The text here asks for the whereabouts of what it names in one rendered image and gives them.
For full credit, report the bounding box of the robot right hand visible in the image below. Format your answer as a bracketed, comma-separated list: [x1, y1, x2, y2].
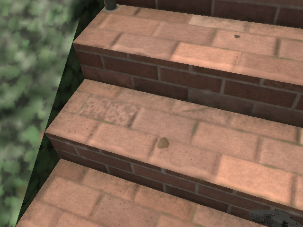
[248, 209, 303, 227]

